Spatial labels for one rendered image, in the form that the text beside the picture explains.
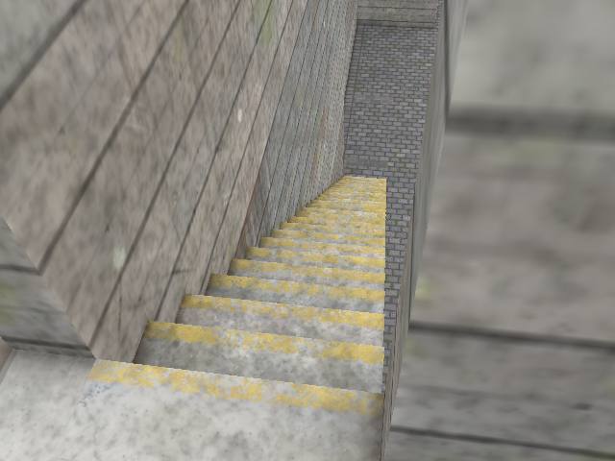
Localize stairs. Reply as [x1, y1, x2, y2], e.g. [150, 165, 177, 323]
[133, 176, 386, 394]

